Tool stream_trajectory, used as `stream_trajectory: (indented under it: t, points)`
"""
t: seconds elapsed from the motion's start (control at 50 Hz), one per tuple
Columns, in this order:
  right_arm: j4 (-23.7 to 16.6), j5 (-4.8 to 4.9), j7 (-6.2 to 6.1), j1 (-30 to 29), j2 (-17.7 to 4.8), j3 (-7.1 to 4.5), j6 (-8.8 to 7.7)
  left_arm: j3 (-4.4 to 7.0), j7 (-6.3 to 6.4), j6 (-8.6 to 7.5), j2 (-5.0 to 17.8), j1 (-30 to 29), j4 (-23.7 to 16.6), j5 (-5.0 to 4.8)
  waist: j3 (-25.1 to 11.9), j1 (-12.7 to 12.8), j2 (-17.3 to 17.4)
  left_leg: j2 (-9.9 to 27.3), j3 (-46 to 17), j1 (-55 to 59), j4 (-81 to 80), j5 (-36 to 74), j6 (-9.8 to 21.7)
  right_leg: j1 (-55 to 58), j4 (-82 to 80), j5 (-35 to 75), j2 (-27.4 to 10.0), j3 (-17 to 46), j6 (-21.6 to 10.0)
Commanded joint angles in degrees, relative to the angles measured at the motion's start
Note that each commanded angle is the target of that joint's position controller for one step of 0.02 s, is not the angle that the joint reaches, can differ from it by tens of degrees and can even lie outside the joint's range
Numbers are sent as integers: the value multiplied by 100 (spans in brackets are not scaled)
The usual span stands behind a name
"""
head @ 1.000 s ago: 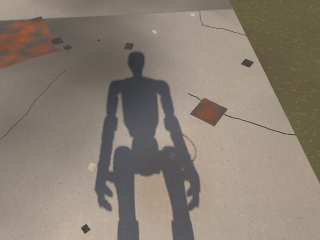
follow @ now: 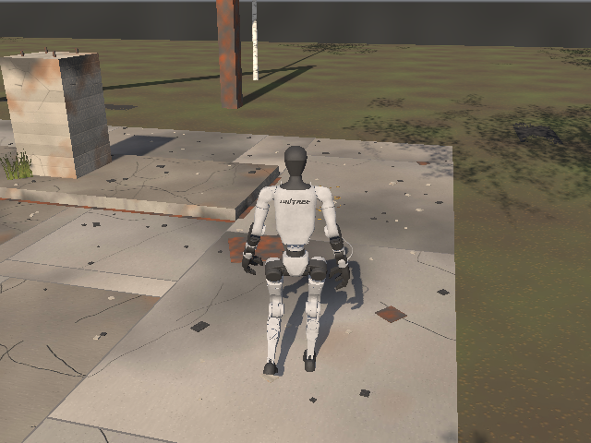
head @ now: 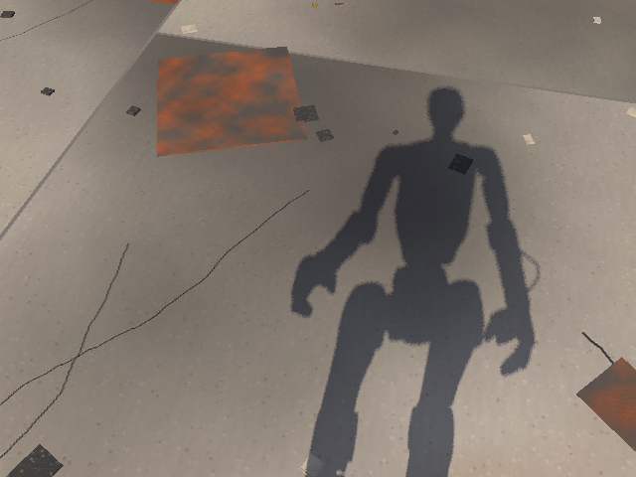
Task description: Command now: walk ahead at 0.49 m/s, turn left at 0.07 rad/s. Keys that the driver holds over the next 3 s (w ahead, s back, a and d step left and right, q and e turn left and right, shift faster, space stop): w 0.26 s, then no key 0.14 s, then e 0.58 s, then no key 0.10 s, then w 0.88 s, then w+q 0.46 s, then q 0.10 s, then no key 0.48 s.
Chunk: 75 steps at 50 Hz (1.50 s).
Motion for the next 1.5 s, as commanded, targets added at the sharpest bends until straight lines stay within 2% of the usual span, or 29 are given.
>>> stream_trajectory:
  t: [0.02, 0.14, 0.28, 0.32, 0.36, 0.38, 0.4, 0.42, 0.44, 0.46, 0.48, 0.52, 0.58, 0.72, 0.84, 0.9, 0.92, 0.94, 0.96, 0.98, 1.02, 1.04, 1.08, 1.18, 1.36, 1.42, 1.46, 1.48, 1.5]
  points:
    - [-440, -36, -56, 65, -489, -160, -46, 25, -42, -58, 346, 160, -145, 65, -341, -112, -332, 777, -142, -1243, -38, 522, -14, 1040, -1709, 93, -1612, 2012, -1013]
    - [-817, -136, -104, -855, -331, -110, 26, 108, 86, -9, 743, 749, 137, -11, -4, 52, -339, 939, 185, -1801, -1865, 1784, -323, 885, -2009, 927, -1420, 1111, -1014]
    - [-1229, -32, 65, -2149, -315, -46, -61, 113, 142, 151, 854, 1420, 416, -113, 244, 479, -440, 532, 422, -1486, -3824, 2481, -278, 1649, -1613, 961, -1525, 880, -730]
    - [-1298, -78, 135, -2117, -423, -84, -114, 120, 181, 248, 872, 1409, 464, -80, 135, 355, -539, 389, 424, -1277, -4106, 2182, -123, 2037, -1111, 1862, -1635, 905, -563]
    - [-1078, -154, 145, -1330, -662, -202, -167, 122, 216, 318, 917, 1155, 409, -76, -389, -114, -621, 109, 582, -146, -4446, 2332, 83, 2123, -180, 3000, -1428, 774, -295]
    - [-856, -204, 119, -604, -955, -311, -192, 74, 224, 320, 806, 1142, 351, -35, -892, -403, -463, 254, 511, 974, -4516, 3379, 258, 1798, 771, 2936, -1072, 579, -74]
    - [-734, -346, 74, 203, -1429, -390, -175, -51, 227, 277, 500, 1331, 184, 128, -1841, -498, 448, 1514, -733, 2904, -4000, 5679, 727, 457, 2604, 731, -558, 317, 217]
    - [-682, -314, 105, 339, -1460, -368, -83, -230, 160, 215, -102, 2427, 478, 30, -2702, -204, 1705, 2767, -2373, 4319, -4105, 6489, 1714, -1098, 4310, -3236, 114, 620, 475]
    - [-749, -203, 124, 328, -1046, -304, -2, -59, 153, 213, 594, 2312, 622, -110, -2703, -415, 880, 2508, -2330, 3799, -4375, 5488, 1535, -1234, 4820, -3177, -111, 1270, 459]
    - [-846, -147, 103, -231, -871, -238, 15, 24, 180, 251, 786, 1649, 423, -222, -1814, -319, 569, 2267, -1577, 3029, -4561, 5002, 1255, -1607, 4802, -2825, -346, 1089, 460]
    - [-902, -156, 86, -721, -721, -172, 8, 40, 242, 327, 720, 1274, 338, -190, -1343, -153, 170, 2012, -1092, 2232, -4812, 4693, 1075, -1508, 4523, -2409, -609, 955, 528]
    - [-877, -263, 79, -1226, -556, -126, -13, 92, 332, 561, 538, 1277, 319, -100, -895, 198, 332, 1689, -375, 883, -5300, 4190, 911, -719, 4045, -1818, -846, 837, 625]
    - [-817, -344, 0, -1372, -711, -182, -14, 148, 405, 765, 385, 1362, 184, -65, -738, 340, 509, 1641, 163, 390, -5631, 3896, 1075, -547, 3822, -1427, -752, 620, 710]
    - [-688, -219, -300, -1323, -975, -298, 253, 275, 368, 924, 435, 473, -431, -43, -524, 71, 425, 1887, 477, 816, -5999, 1693, 1055, -1008, 2780, -878, -966, 478, 696]
    - [-608, -131, -294, -1239, -1197, -411, 467, 314, 208, 940, 427, 43, -827, -79, -534, -99, 475, 2094, 713, 1391, -5558, 2012, 935, -645, 1711, -1345, -793, 36, 527]
    - [-594, 13, -290, -1360, -1215, -443, 551, 364, 103, 927, 452, 350, -837, -75, -671, 173, 482, 1945, 1010, 1410, -4821, 2196, 484, 201, 317, -540, -525, -240, 207]
    - [-474, 4, -267, -1064, -1051, -417, 571, 451, 140, 920, 679, 564, -790, -42, -702, 202, 198, 1664, 1241, 1098, -4252, 1842, 104, 784, -242, 196, -482, -1, 2]
    - [-581, -171, -214, -1119, -734, -335, 559, 621, 244, 913, 1293, 821, -813, -17, -746, 142, -1043, 1060, 1771, -108, -2724, 589, -416, 1680, -497, 2122, -1506, 1453, -412]
    - [-959, -298, -212, -1560, -579, -279, 519, 678, 266, 869, 1779, 839, -945, 108, -678, 162, -2069, 168, 1462, -1804, -1381, -1744, -814, 2144, -490, 3466, -2639, 3132, -1549]
    - [-983, -263, -197, -1869, -829, -346, 496, 604, 217, 739, 1464, 904, -984, 179, -1040, 400, -1182, 193, 524, -1925, -473, -1796, -764, 2090, -525, 3273, -2548, 2943, -1732]
    - [-778, -85, -225, -1592, -874, -394, 526, 513, 246, 600, 1170, 226, -1109, 50, -944, 37, -700, 362, 258, -2013, -382, -815, -638, 1926, -468, 2731, -1951, 1968, -1087]
    - [-716, -135, -266, -1544, -958, -423, 550, 429, 272, 607, 942, -17, -1159, -52, -896, -32, -704, 421, 222, -1957, -511, -511, -658, 1810, -481, 2652, -1857, 1791, -915]
    - [-656, -151, -266, -1398, -870, -417, 562, 338, 309, 616, 796, -42, -1148, -5, -998, -127, -776, 326, 290, -1456, -452, -50, -711, 1524, -516, 2939, -1686, 1516, -915]
    - [-735, -52, -114, -1854, -754, -348, 423, 337, 347, 520, 871, 435, -864, -33, -493, 234, -989, 424, 341, -1574, -2277, 653, -612, 1719, -1492, -1227, -1667, 2004, -888]
    - [-658, 18, 98, -1969, -731, -279, 9, 399, 233, 368, 1081, 606, -623, -77, -63, 358, -816, 362, 549, -790, -3787, 539, -250, 1480, -1617, -1579, -1768, 2106, -894]
    - [-459, 10, 143, -1543, -699, -270, -68, 375, 202, 413, 1011, 498, -607, -136, -169, 43, -686, 209, 770, 260, -4371, 953, -90, 992, -1231, -1512, -1591, 1908, -740]
    - [-120, 13, 91, -586, -878, -359, -70, 257, 182, 411, 660, 400, -628, -82, -458, -381, -515, 374, 486, 1670, -4533, 859, 58, 205, -360, -1278, -1213, 1572, -463]
    - [12, -40, 36, 143, -1278, -446, -80, 134, 169, 370, 263, 168, -773, -10, -709, -635, 415, 1375, -816, 2549, -5036, 445, 412, -636, 1417, -1335, -609, 835, -90]
    - [91, -70, 70, 476, -1893, -608, -72, 149, 192, 235, 297, 212, -1054, -93, -741, -599, 1798, 2354, -2927, 3343, -5769, -665, 1221, -2321, 2930, -2488, -46, 388, 148]
Next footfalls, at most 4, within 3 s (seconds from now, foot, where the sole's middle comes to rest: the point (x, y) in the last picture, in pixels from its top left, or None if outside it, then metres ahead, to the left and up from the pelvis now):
0.38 left None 0.40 0.15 -0.77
0.92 right None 0.34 -0.08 -0.77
1.46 left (284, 458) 0.51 0.10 -0.77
1.96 right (440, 356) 0.74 -0.24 -0.77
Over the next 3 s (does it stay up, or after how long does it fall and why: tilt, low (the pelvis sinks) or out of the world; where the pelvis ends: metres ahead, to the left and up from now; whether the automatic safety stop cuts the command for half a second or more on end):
stays up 1.06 -0.19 0.00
